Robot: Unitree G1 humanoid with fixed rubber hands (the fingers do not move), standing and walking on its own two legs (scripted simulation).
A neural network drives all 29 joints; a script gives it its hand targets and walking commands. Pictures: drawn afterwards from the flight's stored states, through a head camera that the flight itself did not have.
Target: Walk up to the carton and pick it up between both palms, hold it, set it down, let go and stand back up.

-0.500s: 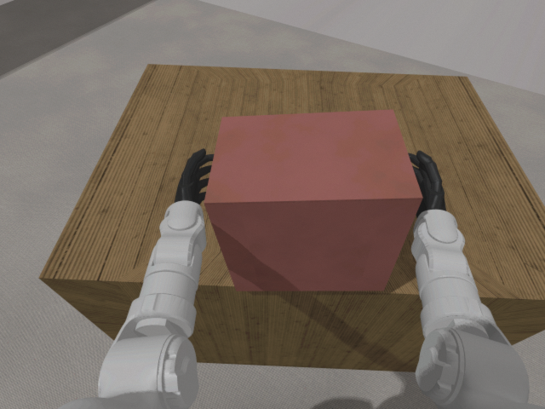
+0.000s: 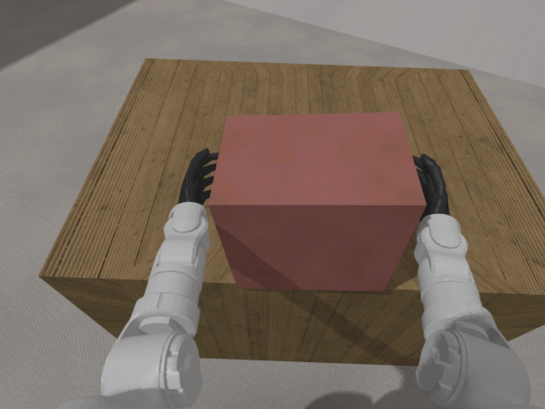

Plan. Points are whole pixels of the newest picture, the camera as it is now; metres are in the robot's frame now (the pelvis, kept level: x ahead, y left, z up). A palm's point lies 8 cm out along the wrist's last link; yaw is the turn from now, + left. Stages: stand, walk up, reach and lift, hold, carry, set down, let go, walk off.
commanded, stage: set down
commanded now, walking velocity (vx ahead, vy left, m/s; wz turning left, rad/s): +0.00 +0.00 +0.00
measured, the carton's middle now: (310, 209) +0.42 -0.05 +0.01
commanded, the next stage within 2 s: none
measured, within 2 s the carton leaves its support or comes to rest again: rests again in 0.24 s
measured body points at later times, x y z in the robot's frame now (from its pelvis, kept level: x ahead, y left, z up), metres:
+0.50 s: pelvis +0.00 -0.01 +0.00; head +0.04 -0.01 +0.45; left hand +0.41 +0.12 +0.06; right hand +0.39 -0.24 +0.05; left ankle -0.05 +0.12 -0.75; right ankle +0.03 -0.12 -0.75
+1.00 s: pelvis +0.00 -0.01 +0.00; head +0.05 +0.00 +0.45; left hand +0.42 +0.12 +0.06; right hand +0.39 -0.24 +0.05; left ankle -0.05 +0.12 -0.75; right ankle +0.03 -0.12 -0.75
